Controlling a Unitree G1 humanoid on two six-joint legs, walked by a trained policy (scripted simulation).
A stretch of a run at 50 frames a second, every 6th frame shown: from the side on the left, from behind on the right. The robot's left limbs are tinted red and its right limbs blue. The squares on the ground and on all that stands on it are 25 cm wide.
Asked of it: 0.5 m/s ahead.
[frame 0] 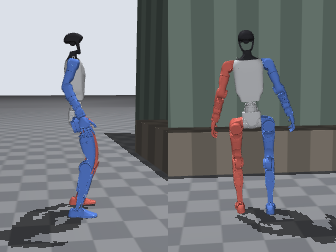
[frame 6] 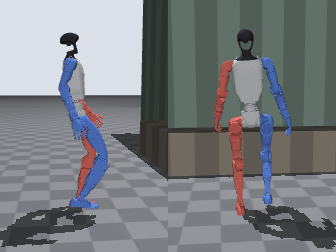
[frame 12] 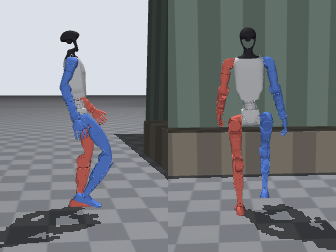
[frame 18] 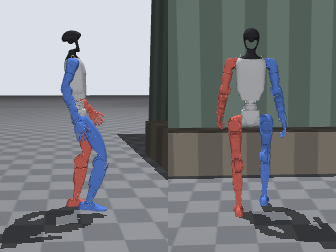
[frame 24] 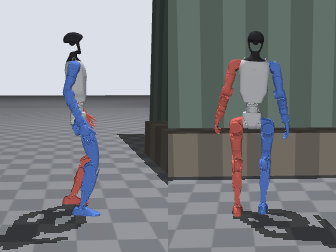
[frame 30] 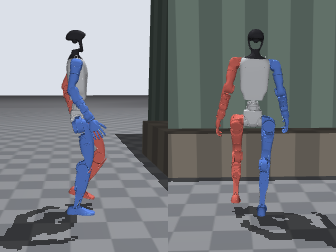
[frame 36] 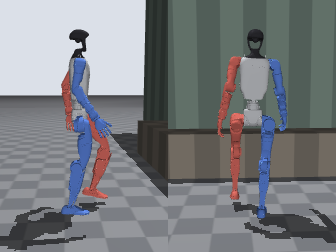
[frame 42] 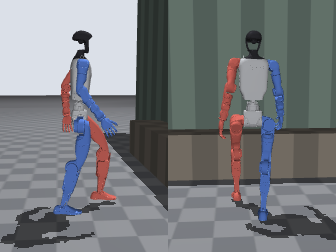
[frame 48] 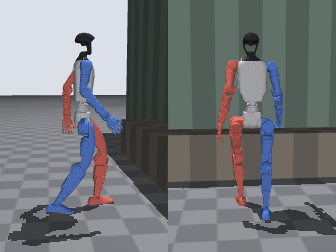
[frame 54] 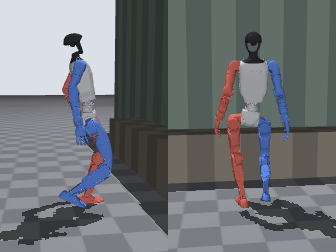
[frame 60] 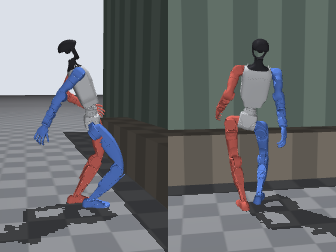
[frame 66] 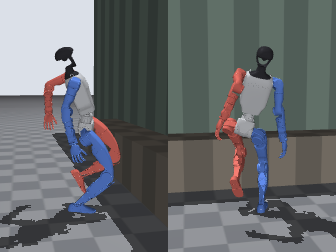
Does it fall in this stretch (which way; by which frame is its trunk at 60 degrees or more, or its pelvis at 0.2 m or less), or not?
no
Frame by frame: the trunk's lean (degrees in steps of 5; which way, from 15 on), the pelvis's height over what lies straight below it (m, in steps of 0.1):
0: 5, 0.8
6: 10, 0.8
12: 10, 0.8
18: 5, 0.8
24: 5, 0.8
30: 5, 0.8
36: 0, 0.8
42: 5, 0.8
48: 0, 0.8
54: 15 backward, 0.7
60: 25 backward, 0.7
66: 25 backward and to its right, 0.7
